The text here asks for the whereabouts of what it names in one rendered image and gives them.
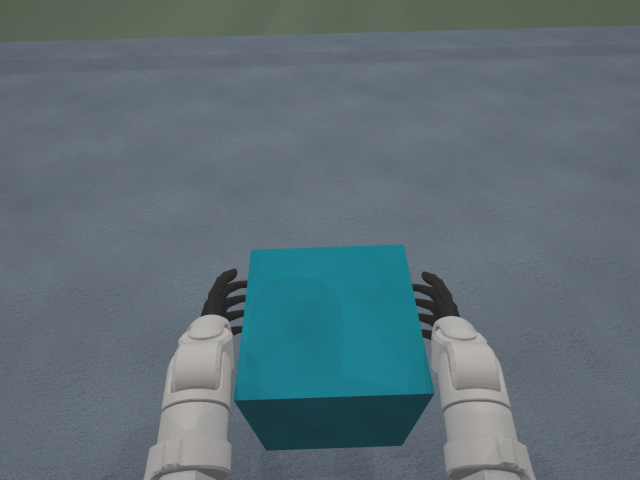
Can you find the carton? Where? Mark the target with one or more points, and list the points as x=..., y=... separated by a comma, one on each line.
x=332, y=353

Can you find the left robot forearm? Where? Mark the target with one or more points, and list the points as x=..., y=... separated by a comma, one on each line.
x=192, y=440

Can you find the right robot hand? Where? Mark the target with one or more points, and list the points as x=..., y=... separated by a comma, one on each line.
x=442, y=304

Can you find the right robot forearm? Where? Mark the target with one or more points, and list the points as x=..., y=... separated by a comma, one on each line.
x=482, y=443

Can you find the left robot hand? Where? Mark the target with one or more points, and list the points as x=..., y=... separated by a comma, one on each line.
x=217, y=303

